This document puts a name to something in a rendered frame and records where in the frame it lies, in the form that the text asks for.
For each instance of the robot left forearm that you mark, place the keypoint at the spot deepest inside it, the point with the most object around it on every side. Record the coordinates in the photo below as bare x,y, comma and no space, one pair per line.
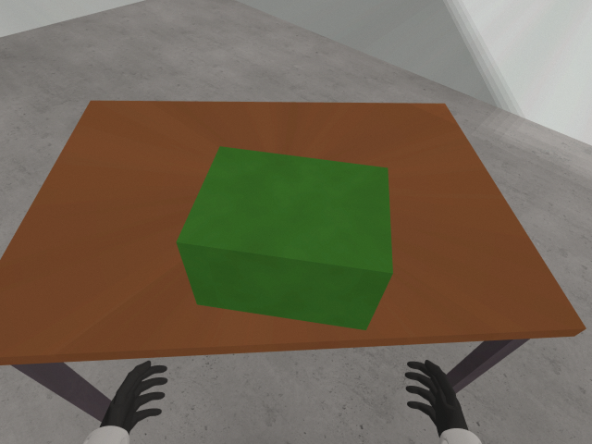
109,434

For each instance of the table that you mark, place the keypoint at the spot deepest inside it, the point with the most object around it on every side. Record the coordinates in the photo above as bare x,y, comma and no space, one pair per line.
94,271

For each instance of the robot right hand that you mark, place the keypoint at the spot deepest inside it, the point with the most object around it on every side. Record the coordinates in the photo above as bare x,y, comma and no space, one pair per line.
446,411

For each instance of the robot left hand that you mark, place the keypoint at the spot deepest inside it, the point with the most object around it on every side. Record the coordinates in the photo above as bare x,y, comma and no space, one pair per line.
122,409

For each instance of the carton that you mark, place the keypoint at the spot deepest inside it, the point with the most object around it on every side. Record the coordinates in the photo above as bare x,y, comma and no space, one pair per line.
290,236

